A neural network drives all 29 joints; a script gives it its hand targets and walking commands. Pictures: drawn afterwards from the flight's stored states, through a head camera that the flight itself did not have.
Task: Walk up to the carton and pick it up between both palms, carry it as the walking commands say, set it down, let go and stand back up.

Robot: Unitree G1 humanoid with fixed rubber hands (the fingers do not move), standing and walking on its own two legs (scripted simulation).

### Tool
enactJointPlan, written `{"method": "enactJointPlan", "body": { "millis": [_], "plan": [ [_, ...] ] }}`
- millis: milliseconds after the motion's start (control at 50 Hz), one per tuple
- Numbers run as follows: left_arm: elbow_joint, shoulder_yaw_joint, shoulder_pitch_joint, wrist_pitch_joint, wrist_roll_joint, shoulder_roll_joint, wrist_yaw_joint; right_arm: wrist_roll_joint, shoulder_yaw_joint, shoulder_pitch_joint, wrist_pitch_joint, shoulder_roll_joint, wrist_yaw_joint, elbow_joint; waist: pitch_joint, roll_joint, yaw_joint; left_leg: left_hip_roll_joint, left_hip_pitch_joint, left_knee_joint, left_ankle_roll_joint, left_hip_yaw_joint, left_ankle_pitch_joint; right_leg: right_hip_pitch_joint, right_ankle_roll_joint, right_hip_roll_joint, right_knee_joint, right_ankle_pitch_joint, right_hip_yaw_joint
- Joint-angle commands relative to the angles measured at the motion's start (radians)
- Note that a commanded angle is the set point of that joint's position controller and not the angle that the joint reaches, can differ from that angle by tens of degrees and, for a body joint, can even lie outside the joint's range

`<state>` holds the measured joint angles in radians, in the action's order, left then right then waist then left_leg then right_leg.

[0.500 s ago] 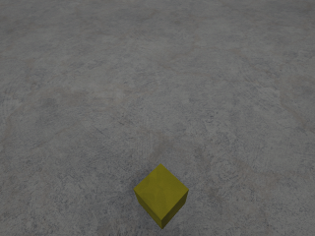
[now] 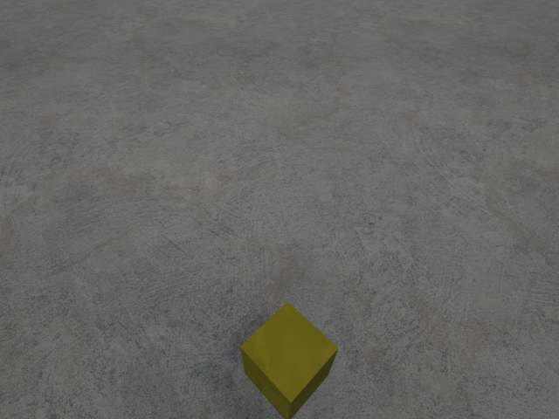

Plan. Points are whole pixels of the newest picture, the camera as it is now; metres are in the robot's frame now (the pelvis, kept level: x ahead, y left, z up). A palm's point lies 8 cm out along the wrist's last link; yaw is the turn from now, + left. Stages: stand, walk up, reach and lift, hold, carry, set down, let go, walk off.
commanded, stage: walk up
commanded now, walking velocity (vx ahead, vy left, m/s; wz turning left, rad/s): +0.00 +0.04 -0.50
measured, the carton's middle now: (288, 362) +0.42 -0.03 -0.65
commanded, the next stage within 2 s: none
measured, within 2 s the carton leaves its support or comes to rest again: neither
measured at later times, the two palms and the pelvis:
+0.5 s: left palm out of the picture +0.06 +0.26 -0.14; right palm out of the picture +0.01 -0.25 -0.13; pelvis -0.03 +0.02 -0.01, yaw -14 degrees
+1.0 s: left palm (97, 378) +0.22 +0.30 -0.13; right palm out of the picture -0.11 -0.08 -0.17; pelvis +0.02 +0.12 -0.02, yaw -32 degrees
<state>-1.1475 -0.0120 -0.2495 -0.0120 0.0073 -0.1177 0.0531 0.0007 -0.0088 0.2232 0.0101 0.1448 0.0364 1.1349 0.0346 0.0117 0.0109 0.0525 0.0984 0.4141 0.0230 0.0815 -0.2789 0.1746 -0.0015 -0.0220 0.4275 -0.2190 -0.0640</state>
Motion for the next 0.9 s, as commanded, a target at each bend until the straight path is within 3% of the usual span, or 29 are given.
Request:
{"method": "enactJointPlan", "body": {
  "millis": [0,20,40,100,140,160,180,200,220,240,260,300,320,400,420,440,460,480,520,560,580,600,620,640,680,740,820,860,880],
  "plan": [
    [0.084,-0.045,0.026,0.016,-0.01,-0.241,-0.024,0.012,-0.058,-0.01,-0.007,0.192,0.021,-0.11,0.087,0.003,-0.035,0.115,0.051,0.028,-0.022,0.008,0.134,0.137,-0.012,-0.091,0.029,0.304,0.122],
    [0.098,-0.05,0.062,0.01,-0.012,-0.237,-0.031,0.013,-0.065,0.054,-0.006,0.205,0.025,-0.118,0.039,-0.035,-0.044,0.143,0.042,0.033,-0.03,-0.024,0.147,0.159,-0.014,-0.073,0.081,0.277,0.101],
    [0.105,-0.069,0.017,0.004,0.022,-0.182,-0.031,0.006,-0.074,0.071,-0.01,0.173,0.033,-0.127,-0.034,-0.058,-0.046,0.165,0.017,0.091,-0.062,0.009,0.083,0.149,-0.027,-0.072,0.112,0.232,0.09],
    [0.141,-0.073,-0.011,-0.012,0.034,-0.156,-0.039,0.013,-0.081,-0.001,-0.005,0.191,0.039,-0.19,-0.029,0.123,-0.006,0.281,0.147,0.021,-0.116,-0.099,-0.027,0.179,-0.031,-0.038,0.301,-0.064,0.097],
    [0.161,-0.074,-0.047,-0.017,0.038,-0.165,-0.041,0.023,-0.077,-0.057,0.005,0.199,0.035,-0.223,0.026,0.133,0.03,0.309,0.27,0.043,-0.129,-0.089,0.005,0.14,-0.034,-0.053,0.33,-0.21,0.102],
    [0.161,-0.073,-0.077,-0.017,0.039,-0.178,-0.041,0.023,-0.077,-0.091,0.01,0.198,0.031,-0.238,0.043,0.089,0.05,0.279,0.326,0.096,-0.11,-0.035,0.002,0.093,-0.048,-0.061,0.281,-0.157,0.116],
    [0.189,-0.077,-0.13,-0.008,0.026,-0.213,-0.042,0.013,-0.083,-0.121,0.024,0.199,0.027,-0.248,0.04,-0.082,0.063,0.162,0.372,0.273,-0.066,0.08,-0.039,0.088,-0.079,-0.13,0.096,0.021,0.236],
    [0.181,-0.087,-0.195,-0.001,0.029,-0.292,-0.04,0.005,-0.071,-0.168,0.033,0.154,0.021,-0.269,-0.006,-0.347,0.089,-0.013,0.431,0.502,-0.009,0.117,-0.247,0.051,-0.171,-0.272,-0.14,0.189,0.551],
    [0.197,-0.093,-0.201,0.003,0.023,-0.331,-0.032,0.005,-0.071,-0.151,0.04,0.148,0.017,-0.265,-0.044,-0.339,0.087,-0.032,0.481,0.672,0.005,-0.015,-0.34,0.027,-0.213,-0.331,-0.185,0.247,0.686],
    [0.223,-0.098,-0.141,0.003,0.015,-0.324,-0.023,0.007,-0.071,-0.118,0.034,0.145,0.012,-0.252,-0.071,-0.277,0.061,-0.013,0.466,0.716,-0.002,-0.064,-0.331,0.026,-0.224,-0.316,-0.149,0.246,0.629],
    [0.248,-0.097,-0.07,-0.001,0.014,-0.302,-0.02,0.01,-0.074,-0.088,0.024,0.148,0.007,-0.237,-0.081,-0.213,0.035,0.001,0.444,0.705,-0.011,-0.08,-0.302,0.048,-0.207,-0.283,-0.117,0.214,0.565],
    [0.279,-0.09,0.011,-0.01,0.018,-0.264,-0.023,0.007,-0.075,-0.052,0.017,0.148,-0.001,-0.218,-0.084,-0.179,0.003,0.001,0.356,0.552,-0.017,-0.06,-0.243,0.104,-0.173,-0.202,-0.091,0.187,0.446],
    [0.281,-0.091,-0.001,-0.012,0.024,-0.26,-0.026,0.004,-0.07,-0.054,0.02,0.139,-0.003,-0.219,-0.086,-0.179,0.008,-0.016,0.321,0.471,-0.017,-0.037,-0.246,0.106,-0.168,-0.188,-0.092,0.209,0.424],
    [0.299,-0.099,-0.046,-0.023,0.029,-0.287,-0.03,0.014,-0.055,-0.013,0.017,0.126,-0.007,-0.226,-0.098,-0.179,-0.001,-0.072,0.13,0.159,-0.031,0.022,-0.106,0.166,-0.132,-0.159,-0.103,0.121,0.418],
    [0.269,-0.111,-0.17,-0.032,0.039,-0.331,-0.008,0.036,-0.056,-0.013,0.04,0.15,-0.025,-0.234,-0.083,-0.114,0.043,-0.082,0.208,0.206,-0.02,0.015,-0.111,0.097,-0.152,-0.276,-0.144,0.005,0.559],
    [0.223,-0.122,-0.295,-0.043,0.041,-0.389,0.018,0.055,-0.06,-0.059,0.067,0.178,-0.052,-0.281,-0.06,-0.093,0.096,-0.037,0.364,0.342,-0.011,-0.072,-0.186,-0.002,-0.19,-0.388,-0.206,-0.185,0.732],
    [0.235,-0.125,-0.275,-0.048,0.035,-0.41,0.03,0.06,-0.058,-0.084,0.077,0.187,-0.071,-0.319,-0.025,-0.08,0.093,0.004,0.417,0.408,-0.011,-0.138,-0.189,0.026,-0.194,-0.404,-0.232,-0.327,0.765],
    [0.259,-0.127,-0.202,-0.049,0.03,-0.41,0.032,0.055,-0.055,-0.074,0.075,0.189,-0.08,-0.338,-0.001,-0.11,0.066,0.018,0.387,0.413,-0.013,-0.161,-0.183,0.102,-0.179,-0.376,-0.243,-0.373,0.724],
    [0.302,-0.118,-0.074,-0.043,0.026,-0.388,0.012,0.038,-0.051,0.0,0.051,0.18,-0.082,-0.358,-0.033,-0.182,0.007,-0.012,0.187,0.273,-0.019,-0.115,-0.2,0.24,-0.132,-0.273,-0.242,-0.35,0.59],
    [0.33,-0.093,0.053,-0.03,0.025,-0.341,-0.006,0.035,-0.051,0.16,0.043,0.183,-0.069,-0.315,-0.07,-0.137,-0.107,-0.058,-0.203,-0.085,-0.065,-0.008,-0.051,0.466,0.0,-0.091,-0.127,-0.255,0.313],
    [0.315,-0.069,0.019,-0.02,0.026,-0.262,-0.008,0.041,-0.057,0.165,0.044,0.255,-0.063,-0.298,-0.089,0.113,-0.118,0.083,-0.24,-0.217,-0.11,-0.15,-0.073,0.55,0.026,0.027,0.194,-0.278,0.15],
    [0.334,-0.064,0.014,-0.027,0.037,-0.211,-0.003,0.04,-0.076,0.123,0.039,0.335,-0.056,-0.332,-0.061,0.263,-0.098,0.335,-0.11,-0.282,-0.184,-0.329,-0.26,0.655,0.04,0.059,0.465,-0.299,0.038],
    [0.346,-0.079,0.075,-0.037,0.03,-0.231,0.003,0.035,-0.077,0.077,0.035,0.313,-0.059,-0.348,-0.017,0.216,-0.078,0.353,0.063,-0.312,-0.21,-0.336,-0.332,0.593,0.032,-0.012,0.591,-0.313,0.074],
    [0.33,-0.092,0.075,-0.04,0.021,-0.245,-0.007,0.039,-0.065,0.033,0.032,0.265,-0.057,-0.355,0.007,0.136,-0.05,0.295,0.138,-0.301,-0.194,-0.243,-0.278,0.531,0.027,-0.026,0.655,-0.247,0.086],
    [0.283,-0.089,-0.01,-0.035,0.026,-0.243,-0.027,0.049,-0.048,-0.021,0.019,0.208,-0.033,-0.356,0.012,0.079,-0.017,0.214,0.096,-0.228,-0.173,-0.089,-0.093,0.486,0.022,-0.031,0.675,-0.17,0.06],
    [0.275,-0.07,0.006,-0.037,0.024,-0.217,-0.031,0.055,-0.044,0.035,0.01,0.192,-0.018,-0.298,-0.001,0.102,-0.032,0.174,0.0,-0.126,-0.17,0.019,0.305,0.421,0.017,-0.017,0.524,-0.203,0.0],
    [0.27,-0.055,0.004,-0.046,0.012,-0.184,-0.012,0.06,-0.052,0.099,0.02,0.193,-0.018,-0.235,-0.027,0.169,-0.035,0.192,-0.041,-0.032,-0.161,0.033,0.586,0.276,-0.003,-0.006,0.312,-0.238,-0.048],
    [0.237,-0.053,-0.06,-0.039,0.016,-0.201,0.004,0.053,-0.06,0.105,0.02,0.206,-0.019,-0.215,-0.063,0.121,0.013,0.173,-0.011,0.096,-0.135,0.056,0.667,0.108,-0.032,-0.007,0.135,-0.14,-0.061],
    [0.196,-0.064,-0.161,-0.028,0.022,-0.251,0.013,0.047,-0.061,0.079,0.015,0.203,-0.023,-0.226,-0.11,0.057,0.077,0.142,0.105,0.251,-0.109,0.096,0.618,-0.091,-0.058,-0.077,0.042,-0.032,-0.002]
  ]
}}
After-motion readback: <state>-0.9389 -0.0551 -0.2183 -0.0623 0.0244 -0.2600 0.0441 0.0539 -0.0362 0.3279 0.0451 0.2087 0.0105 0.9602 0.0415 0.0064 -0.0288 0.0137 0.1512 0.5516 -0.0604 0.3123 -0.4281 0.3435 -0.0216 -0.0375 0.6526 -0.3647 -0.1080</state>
